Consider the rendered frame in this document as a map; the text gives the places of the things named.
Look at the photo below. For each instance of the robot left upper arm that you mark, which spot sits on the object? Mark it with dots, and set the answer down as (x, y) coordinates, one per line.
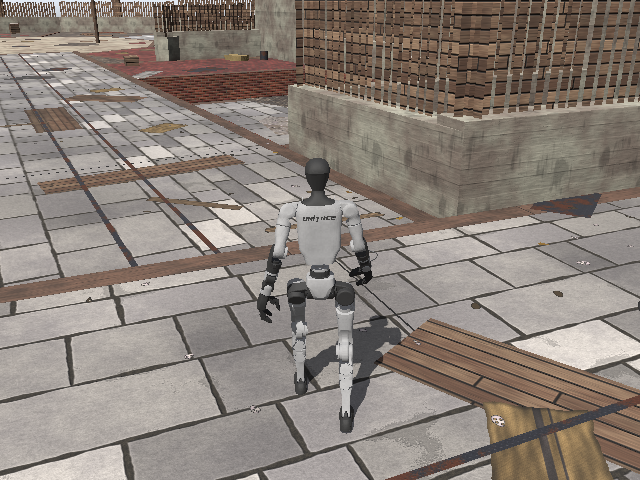
(287, 212)

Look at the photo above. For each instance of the robot torso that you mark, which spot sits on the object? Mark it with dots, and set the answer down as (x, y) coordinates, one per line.
(319, 239)

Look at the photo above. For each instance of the robot right upper arm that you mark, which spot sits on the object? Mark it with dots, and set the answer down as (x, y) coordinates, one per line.
(350, 211)

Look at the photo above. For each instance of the left robot hand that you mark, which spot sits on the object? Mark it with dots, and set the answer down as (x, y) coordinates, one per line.
(261, 306)

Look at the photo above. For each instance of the right robot hand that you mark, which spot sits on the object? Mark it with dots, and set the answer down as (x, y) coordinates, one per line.
(358, 271)

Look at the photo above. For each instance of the right robot forearm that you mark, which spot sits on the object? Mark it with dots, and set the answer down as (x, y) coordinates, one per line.
(364, 258)

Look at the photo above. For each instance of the left robot forearm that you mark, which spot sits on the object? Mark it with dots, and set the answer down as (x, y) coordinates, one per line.
(271, 273)

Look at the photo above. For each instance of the robot right thigh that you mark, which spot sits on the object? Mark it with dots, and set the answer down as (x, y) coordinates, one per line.
(345, 306)

